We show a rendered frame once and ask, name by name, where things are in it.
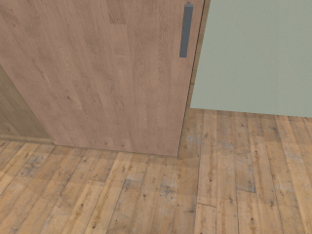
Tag wardrobe door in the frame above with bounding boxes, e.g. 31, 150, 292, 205
0, 64, 51, 139
0, 0, 204, 157

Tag handle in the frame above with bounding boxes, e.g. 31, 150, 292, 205
179, 1, 194, 58

